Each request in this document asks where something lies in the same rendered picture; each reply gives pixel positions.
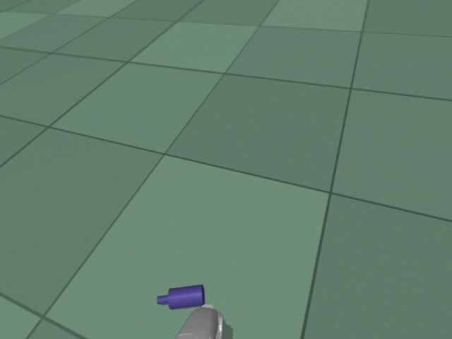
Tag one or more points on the bottle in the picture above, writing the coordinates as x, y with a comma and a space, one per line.
181, 297

